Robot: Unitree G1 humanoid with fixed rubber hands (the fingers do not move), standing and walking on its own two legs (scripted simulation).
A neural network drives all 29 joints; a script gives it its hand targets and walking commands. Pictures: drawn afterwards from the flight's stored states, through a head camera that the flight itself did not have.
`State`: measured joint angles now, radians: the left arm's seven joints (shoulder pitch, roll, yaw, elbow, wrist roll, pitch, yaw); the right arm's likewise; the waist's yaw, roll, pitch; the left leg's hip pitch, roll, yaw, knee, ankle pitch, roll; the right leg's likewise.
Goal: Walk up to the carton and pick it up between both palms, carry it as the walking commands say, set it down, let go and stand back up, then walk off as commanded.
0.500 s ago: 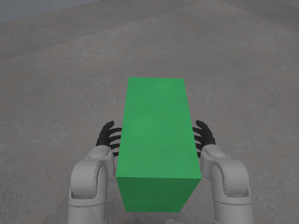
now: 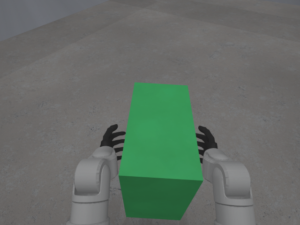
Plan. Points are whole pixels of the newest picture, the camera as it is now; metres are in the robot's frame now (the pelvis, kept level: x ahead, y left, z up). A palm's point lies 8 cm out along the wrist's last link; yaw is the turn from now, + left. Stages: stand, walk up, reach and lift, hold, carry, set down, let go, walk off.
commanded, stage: carry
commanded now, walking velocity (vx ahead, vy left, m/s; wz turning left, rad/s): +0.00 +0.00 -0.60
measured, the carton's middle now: (157, 150) +0.33 -0.02 +0.02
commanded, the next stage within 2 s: none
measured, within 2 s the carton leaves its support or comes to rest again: neither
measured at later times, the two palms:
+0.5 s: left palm (163, 166) +0.24 -0.02 +0.10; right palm (284, 199) +0.16 -0.26 +0.09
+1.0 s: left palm (181, 134) +0.32 -0.08 +0.11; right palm (293, 150) +0.25 -0.31 +0.12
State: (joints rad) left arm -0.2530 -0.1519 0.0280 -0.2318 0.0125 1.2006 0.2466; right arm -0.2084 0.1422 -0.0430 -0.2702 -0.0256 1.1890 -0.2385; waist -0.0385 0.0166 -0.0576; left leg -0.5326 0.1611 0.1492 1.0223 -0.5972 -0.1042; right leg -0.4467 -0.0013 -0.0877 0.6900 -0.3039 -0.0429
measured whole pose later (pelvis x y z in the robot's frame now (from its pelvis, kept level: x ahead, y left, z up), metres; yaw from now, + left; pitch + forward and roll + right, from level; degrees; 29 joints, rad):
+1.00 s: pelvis +0.02 -0.12 +0.01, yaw -19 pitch +5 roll +1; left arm -0.20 -0.14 0.05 -0.31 0.02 1.21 0.25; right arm -0.23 0.15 0.01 -0.23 -0.03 1.18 -0.23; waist 0.02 -0.07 -0.15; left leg -0.30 0.03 0.21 0.50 -0.27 0.03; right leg -0.24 0.02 -0.11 0.56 -0.40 -0.06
